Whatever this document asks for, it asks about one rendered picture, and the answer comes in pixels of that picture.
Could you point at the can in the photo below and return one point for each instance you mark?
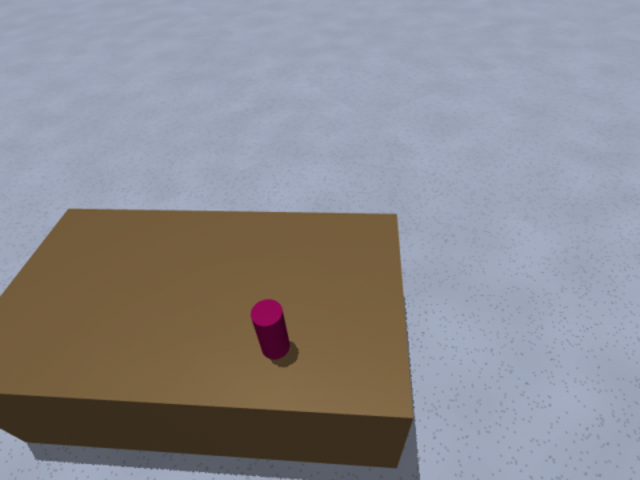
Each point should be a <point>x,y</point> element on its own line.
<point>269,323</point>

